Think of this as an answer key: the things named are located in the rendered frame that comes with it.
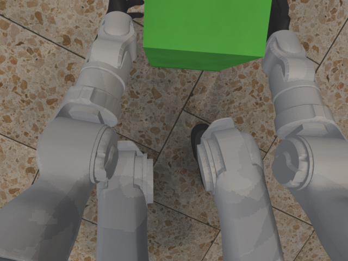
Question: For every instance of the robot left hand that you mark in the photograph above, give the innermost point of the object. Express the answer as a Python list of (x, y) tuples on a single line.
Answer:
[(124, 5)]

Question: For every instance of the robot right thigh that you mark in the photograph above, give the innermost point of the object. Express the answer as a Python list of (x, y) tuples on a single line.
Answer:
[(247, 222)]

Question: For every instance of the robot right hand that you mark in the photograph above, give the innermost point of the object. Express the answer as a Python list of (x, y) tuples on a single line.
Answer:
[(279, 18)]

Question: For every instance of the right robot forearm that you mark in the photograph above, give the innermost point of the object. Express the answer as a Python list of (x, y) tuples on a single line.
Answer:
[(295, 91)]

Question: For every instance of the carton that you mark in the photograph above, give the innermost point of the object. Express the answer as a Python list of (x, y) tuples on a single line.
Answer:
[(208, 35)]

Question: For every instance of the robot left upper arm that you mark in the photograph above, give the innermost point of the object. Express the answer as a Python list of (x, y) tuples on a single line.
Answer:
[(42, 223)]

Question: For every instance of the robot right upper arm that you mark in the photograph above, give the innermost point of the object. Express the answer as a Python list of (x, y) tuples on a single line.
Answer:
[(315, 170)]

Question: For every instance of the left robot forearm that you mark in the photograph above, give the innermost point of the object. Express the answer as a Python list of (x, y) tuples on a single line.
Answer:
[(102, 80)]

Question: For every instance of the robot right foot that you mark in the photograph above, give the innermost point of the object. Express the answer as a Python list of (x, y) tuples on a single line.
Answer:
[(196, 135)]

